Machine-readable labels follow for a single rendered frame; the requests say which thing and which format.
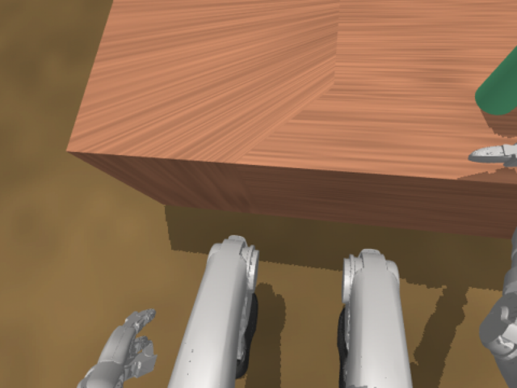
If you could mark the left robot arm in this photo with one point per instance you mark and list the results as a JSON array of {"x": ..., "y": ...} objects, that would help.
[{"x": 105, "y": 374}]

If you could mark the right robot arm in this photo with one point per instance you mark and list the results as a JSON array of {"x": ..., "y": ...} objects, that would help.
[{"x": 498, "y": 331}]

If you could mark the can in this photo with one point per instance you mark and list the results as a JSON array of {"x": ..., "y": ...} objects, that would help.
[{"x": 497, "y": 95}]

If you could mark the right robot hand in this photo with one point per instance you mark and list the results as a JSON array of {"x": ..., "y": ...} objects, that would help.
[{"x": 496, "y": 154}]

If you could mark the left robot foot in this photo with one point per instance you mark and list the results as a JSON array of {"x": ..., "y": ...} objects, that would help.
[{"x": 242, "y": 365}]

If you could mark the left robot hand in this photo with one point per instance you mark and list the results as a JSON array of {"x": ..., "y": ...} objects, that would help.
[{"x": 122, "y": 347}]

